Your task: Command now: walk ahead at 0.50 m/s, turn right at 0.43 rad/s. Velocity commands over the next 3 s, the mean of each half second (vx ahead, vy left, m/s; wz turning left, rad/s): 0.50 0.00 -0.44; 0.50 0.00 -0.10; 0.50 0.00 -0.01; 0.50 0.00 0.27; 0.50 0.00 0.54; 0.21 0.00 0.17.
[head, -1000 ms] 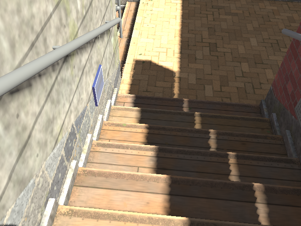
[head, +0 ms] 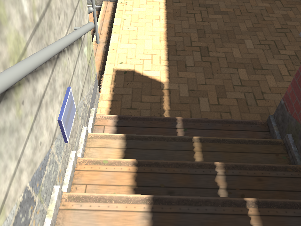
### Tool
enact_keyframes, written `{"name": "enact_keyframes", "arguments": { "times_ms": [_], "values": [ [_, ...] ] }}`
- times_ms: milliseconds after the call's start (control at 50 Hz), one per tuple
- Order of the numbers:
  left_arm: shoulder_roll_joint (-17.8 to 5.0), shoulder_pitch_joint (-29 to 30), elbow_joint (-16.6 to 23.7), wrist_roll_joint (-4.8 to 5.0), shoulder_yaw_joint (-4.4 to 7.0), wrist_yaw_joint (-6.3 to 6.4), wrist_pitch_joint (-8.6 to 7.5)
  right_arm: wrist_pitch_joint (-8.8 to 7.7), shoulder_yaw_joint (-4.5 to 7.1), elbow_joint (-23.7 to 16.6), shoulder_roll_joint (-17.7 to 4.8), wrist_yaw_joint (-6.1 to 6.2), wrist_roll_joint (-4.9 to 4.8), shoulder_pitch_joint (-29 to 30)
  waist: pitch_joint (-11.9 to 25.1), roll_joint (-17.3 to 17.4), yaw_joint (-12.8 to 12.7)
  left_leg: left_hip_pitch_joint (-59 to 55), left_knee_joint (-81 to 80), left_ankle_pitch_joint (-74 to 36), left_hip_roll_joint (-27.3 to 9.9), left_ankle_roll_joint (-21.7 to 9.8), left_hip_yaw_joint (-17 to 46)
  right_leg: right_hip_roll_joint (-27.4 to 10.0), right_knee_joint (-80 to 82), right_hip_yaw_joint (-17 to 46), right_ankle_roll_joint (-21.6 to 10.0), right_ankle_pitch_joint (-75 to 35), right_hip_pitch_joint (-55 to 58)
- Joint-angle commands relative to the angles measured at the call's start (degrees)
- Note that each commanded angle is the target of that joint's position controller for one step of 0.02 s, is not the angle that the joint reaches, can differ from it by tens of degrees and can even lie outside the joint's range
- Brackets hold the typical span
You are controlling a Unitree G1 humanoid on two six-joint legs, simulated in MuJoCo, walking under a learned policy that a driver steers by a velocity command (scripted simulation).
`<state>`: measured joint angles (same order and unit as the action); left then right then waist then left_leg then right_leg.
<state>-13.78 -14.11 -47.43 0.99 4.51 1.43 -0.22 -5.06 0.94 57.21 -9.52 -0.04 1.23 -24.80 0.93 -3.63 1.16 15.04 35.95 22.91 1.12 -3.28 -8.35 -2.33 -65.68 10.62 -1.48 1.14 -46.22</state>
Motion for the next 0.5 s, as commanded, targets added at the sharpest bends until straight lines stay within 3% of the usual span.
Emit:
{"name": "enact_keyframes", "arguments": {
  "times_ms": [20, 40, 60, 80, 100, 140, 180, 220, 240, 260, 280, 300, 320, 340, 360, 380, 400, 420, 440, 460, 480, 500],
  "values": [
    [-3.1, 1.1, 4.4, 0.13, 1.13, -2.69, -0.95, -1.21, 1.87, -1.8, -7.0, 1.35, -1.16, -0.7, -0.9, 7.0, -1.0, -7.2, -9.4, -23.9, -16.4, -4.8, 13.1, -1.2, 11.3, 5.0, -3.4, -16.4, -6.3],
    [-1.9, 2.3, 4.7, -0.13, 1.00, -3.11, -1.13, -1.42, 2.18, -1.1, -8.1, 1.50, -1.20, -1.3, -2.2, 10.2, -0.7, -7.3, -8.6, -25.9, -16.6, -4.4, 12.3, -1.0, 11.6, 3.8, -3.9, -18.3, -6.7],
    [-2.7, 3.4, 5.5, -0.58, 1.19, -3.81, -1.05, -1.05, 1.80, -1.7, -6.5, 2.28, -1.40, -0.1, -4.0, 8.3, -1.2, -1.5, -7.2, -19.8, -13.0, -3.0, 5.5, -0.6, 19.9, 1.8, -3.4, -26.6, -1.0],
    [-1.0, 5.8, 5.7, -0.85, 0.47, -4.26, -1.30, -1.18, 1.59, -1.6, -5.6, 2.75, -1.91, -0.1, -4.6, 7.1, -0.4, 4.6, -5.3, -12.5, -11.9, -2.5, 2.3, 1.0, 25.4, -2.7, -3.0, -34.4, 7.9],
    [0.3, 9.0, 6.8, -0.94, 0.11, -4.76, -1.48, -0.79, 1.71, -1.6, -6.6, 3.19, -1.81, -0.9, -4.7, 6.2, 1.4, 7.3, -5.1, -8.5, -12.0, -2.3, 1.3, 1.9, 27.2, -5.7, -2.3, -37.7, 12.7],
    [1.3, 12.1, 8.0, -0.10, -0.36, -4.93, -0.51, 0.12, 2.13, -1.4, -6.9, 3.54, -1.58, -2.3, -7.4, 6.2, 3.8, 5.2, -0.3, -4.8, -14.0, -2.2, 1.5, 1.3, 30.4, -5.8, -1.8, -34.9, 12.1],
    [1.3, 16.4, 10.1, 0.54, -0.96, -5.88, -0.45, 1.05, 2.28, -0.8, -7.3, 3.61, -1.83, -6.5, -9.6, 6.6, 6.5, -3.3, 6.0, -6.8, -16.4, -2.3, 4.3, 0.4, 35.7, -4.8, -1.4, -29.8, 5.1],
    [0.1, 17.4, 10.9, 0.80, -0.98, -6.44, -0.43, 2.16, 3.31, -1.9, -10.1, 3.25, -1.96, -4.7, -9.7, 8.2, 6.2, -4.5, 10.5, -14.4, -18.5, -2.7, 5.8, 0.2, 37.5, -8.5, -1.5, -21.0, 8.2],
    [-0.2, 15.0, 10.3, 1.12, -0.81, -6.45, -0.78, 2.53, 3.65, -1.0, -10.3, 2.88, -2.74, -4.9, -8.3, 7.1, 5.0, -4.7, 14.7, -20.2, -19.5, -2.6, 5.8, 0.3, 39.2, -10.5, -2.6, -15.7, 13.2],
    [-1.2, 9.6, 8.1, 1.15, -0.10, -5.81, -0.84, 3.01, 4.11, -0.3, -12.2, 2.51, -2.52, -4.6, -5.3, 6.1, 1.7, -3.7, 23.0, -29.2, -18.8, -2.5, 4.7, 2.1, 39.5, -12.6, -4.0, -11.9, 22.6],
    [-3.3, -2.2, 3.8, 1.03, 1.08, -4.95, -0.74, 2.77, 4.51, -0.2, -14.0, 2.36, -2.57, -1.4, -1.0, 4.6, -5.5, 0.7, 35.3, -34.4, -18.4, -1.8, 3.5, 3.0, 42.6, -13.9, -6.6, -15.0, 37.2],
    [-7.8, -10.5, 1.1, -0.28, 2.89, -3.97, 0.13, 1.73, 5.11, -0.7, -14.6, 1.86, -2.09, 0.6, 4.0, -3.5, -10.3, 12.6, 56.5, -21.8, -11.7, 1.5, 0.6, 2.1, 40.2, -12.9, -10.1, -26.8, 55.2],
    [-11.1, -12.9, -0.8, -0.88, 1.80, -4.00, -0.69, 0.09, 3.83, -1.2, -8.0, 1.52, -0.29, -7.6, 8.9, -18.3, -5.9, 37.0, 83.8, 30.9, -5.7, 5.0, 2.7, -6.1, 20.4, -2.4, -15.6, -55.2, 74.3],
    [-10.9, -19.1, -1.9, 0.73, 1.94, -4.67, -0.56, -1.89, 3.05, -2.6, -9.5, 0.37, -2.04, -11.3, 24.3, -16.5, -7.8, 40.5, 85.8, 31.4, -6.6, 5.6, 13.5, -13.1, 20.6, 11.7, -23.6, -45.6, 82.3],
    [-13.3, -22.8, -3.4, 1.17, 2.70, -3.90, 0.17, -2.38, 2.89, -7.9, -9.3, 0.69, -4.03, -3.6, 26.7, -11.0, -9.8, 45.2, 81.7, 27.9, -5.1, 7.0, 14.0, -18.7, 36.5, 24.5, -26.3, -16.6, 79.4],
    [-12.2, -17.7, -3.5, 1.01, 2.38, -3.47, -0.21, -1.45, 2.50, -11.1, -8.1, 1.58, -5.93, 4.5, 15.7, 0.1, -7.0, 51.2, 71.6, 14.6, -7.4, 5.2, 13.6, -19.3, 43.3, 29.6, -23.3, 12.0, 68.2],
    [-7.6, -7.1, -0.1, 0.21, 0.87, -3.42, -0.99, -0.07, 2.77, -10.8, -8.7, 3.43, -4.52, 9.2, 5.7, 8.8, -4.4, 49.1, 68.4, 9.0, -7.8, 4.4, 12.3, -18.1, 46.1, 29.5, -20.0, 14.6, 54.2],
    [-5.8, -0.5, 1.9, -1.10, -0.10, -3.79, -2.53, 0.73, 2.54, -9.7, -7.0, 3.69, -3.59, 6.2, 2.5, 10.7, 0.5, 42.6, 56.4, -3.3, -9.2, 3.6, 16.6, -18.9, 43.8, 28.4, -18.6, 11.3, 40.2],
    [-3.6, 4.4, 3.3, -0.97, -0.68, -4.13, -3.61, 1.52, 3.28, -8.1, -8.4, 3.95, -2.17, 3.7, -0.2, 10.3, 3.4, 36.5, 50.6, -5.5, -10.8, 3.7, 16.9, -16.2, 41.8, 24.2, -16.3, 4.3, 30.7],
    [-3.1, 4.8, 3.2, -0.59, -1.01, -3.51, -4.13, 1.73, 3.68, -8.4, -7.7, 3.72, -1.06, 4.4, -2.3, 8.1, 4.2, 30.8, 38.5, -11.4, -10.8, 5.3, 16.5, -10.8, 42.9, 14.6, -14.5, -0.4, 23.0],
    [-5.1, 4.1, 2.9, -0.51, -0.43, -2.25, -4.30, 1.41, 3.89, -10.3, -7.5, 3.51, 0.34, 7.3, -1.8, 3.8, 3.5, 24.9, 29.2, -13.9, -9.8, 6.0, 14.8, -7.3, 44.8, 10.3, -14.3, -5.6, 19.9],
    [-5.6, 1.1, 1.1, -0.91, -0.06, -1.15, -3.92, 1.58, 3.57, -10.3, -6.0, 3.06, 0.76, 6.5, 0.4, 0.1, 3.2, 21.3, 27.9, -18.3, -9.0, 6.8, 14.0, -5.7, 42.4, 7.6, -15.1, -14.9, 19.9]
  ]
}}
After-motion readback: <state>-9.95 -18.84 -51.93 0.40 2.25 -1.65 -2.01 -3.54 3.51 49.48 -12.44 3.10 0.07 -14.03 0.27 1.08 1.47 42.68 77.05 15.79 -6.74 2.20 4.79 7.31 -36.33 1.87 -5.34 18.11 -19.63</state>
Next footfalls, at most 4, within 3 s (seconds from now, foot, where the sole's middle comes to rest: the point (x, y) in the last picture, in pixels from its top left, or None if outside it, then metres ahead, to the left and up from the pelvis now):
0.30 right None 0.30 -0.17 -0.91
0.86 left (148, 220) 0.64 -0.01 -1.06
1.46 right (194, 180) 0.96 -0.32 -1.22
2.04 left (161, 149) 1.31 -0.13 -1.37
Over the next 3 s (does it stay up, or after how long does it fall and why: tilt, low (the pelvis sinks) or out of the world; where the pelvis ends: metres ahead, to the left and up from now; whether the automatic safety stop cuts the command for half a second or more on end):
stays up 1.59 -0.26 -0.75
